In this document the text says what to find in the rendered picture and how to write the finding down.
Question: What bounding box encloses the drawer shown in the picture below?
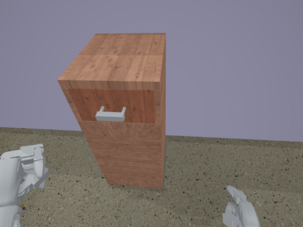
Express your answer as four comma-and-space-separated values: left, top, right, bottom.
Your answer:
68, 88, 156, 124

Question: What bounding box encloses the robot left hand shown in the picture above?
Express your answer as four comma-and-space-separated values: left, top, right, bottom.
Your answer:
0, 144, 49, 206

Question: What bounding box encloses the left robot forearm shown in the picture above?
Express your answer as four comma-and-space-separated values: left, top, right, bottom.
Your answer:
0, 204, 23, 227

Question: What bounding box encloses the cabinet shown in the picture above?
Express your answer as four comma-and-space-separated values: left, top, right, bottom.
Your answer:
57, 33, 166, 188

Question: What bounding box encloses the handle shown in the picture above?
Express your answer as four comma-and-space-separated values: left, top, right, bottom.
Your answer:
95, 106, 126, 122

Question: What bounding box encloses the robot right hand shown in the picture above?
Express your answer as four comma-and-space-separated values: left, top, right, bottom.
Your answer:
223, 185, 260, 227

